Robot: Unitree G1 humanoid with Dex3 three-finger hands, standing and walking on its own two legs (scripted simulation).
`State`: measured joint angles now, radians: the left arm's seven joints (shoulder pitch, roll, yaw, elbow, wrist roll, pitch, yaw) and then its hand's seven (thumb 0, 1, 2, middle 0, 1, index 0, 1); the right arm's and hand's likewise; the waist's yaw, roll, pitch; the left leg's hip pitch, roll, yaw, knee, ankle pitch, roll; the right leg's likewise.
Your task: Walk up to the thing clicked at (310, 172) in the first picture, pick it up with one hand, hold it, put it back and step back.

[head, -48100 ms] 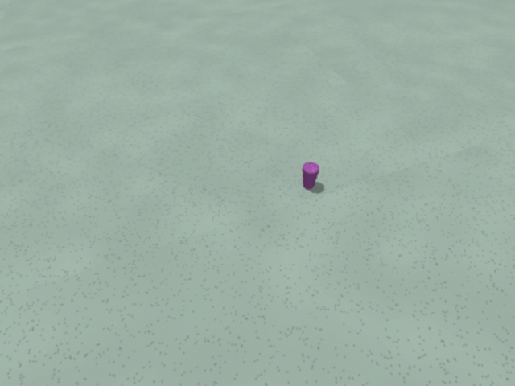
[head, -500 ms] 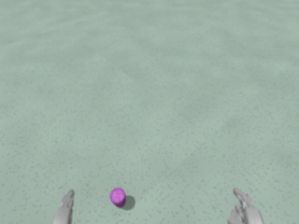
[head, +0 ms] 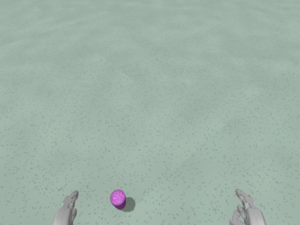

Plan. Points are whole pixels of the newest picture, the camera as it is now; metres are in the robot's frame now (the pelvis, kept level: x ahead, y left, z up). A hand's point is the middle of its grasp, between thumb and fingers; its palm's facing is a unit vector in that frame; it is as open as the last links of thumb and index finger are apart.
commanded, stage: stand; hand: left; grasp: from the side
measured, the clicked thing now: (119, 201) +0.40 +0.21 -0.66
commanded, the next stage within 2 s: none
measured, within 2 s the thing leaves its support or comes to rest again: neither
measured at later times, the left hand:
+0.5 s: hand out of the picture +0.10 +0.25 -0.11, palm faces -0.01 -0.94 -0.35, open 7.5 cm
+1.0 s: hand out of the picture +0.02 +0.26 -0.10, palm faces +0.01 -0.94 -0.35, open 7.4 cm
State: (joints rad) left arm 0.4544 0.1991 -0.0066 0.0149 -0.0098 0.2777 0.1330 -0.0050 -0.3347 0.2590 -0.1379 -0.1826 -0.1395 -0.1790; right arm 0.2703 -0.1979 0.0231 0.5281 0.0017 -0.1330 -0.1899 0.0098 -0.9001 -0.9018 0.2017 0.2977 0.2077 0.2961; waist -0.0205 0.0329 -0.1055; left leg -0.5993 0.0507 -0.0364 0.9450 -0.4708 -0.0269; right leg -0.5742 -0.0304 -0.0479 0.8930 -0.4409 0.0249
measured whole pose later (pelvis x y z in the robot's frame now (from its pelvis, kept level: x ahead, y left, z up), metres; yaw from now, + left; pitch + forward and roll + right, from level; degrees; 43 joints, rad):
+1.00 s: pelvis -0.02 +0.01 +0.05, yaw +1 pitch -4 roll +0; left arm 0.17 0.32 0.00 1.13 0.03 0.00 0.01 0.01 0.90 0.90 -0.20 -0.30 -0.21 -0.30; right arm 0.15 -0.31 -0.02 1.10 -0.03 0.01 -0.01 0.00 -0.90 -0.90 0.20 0.30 0.21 0.30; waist 0.01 0.02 0.06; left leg -0.14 0.00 -0.01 0.41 -0.19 -0.01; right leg -0.13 -0.07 -0.05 0.40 -0.19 0.04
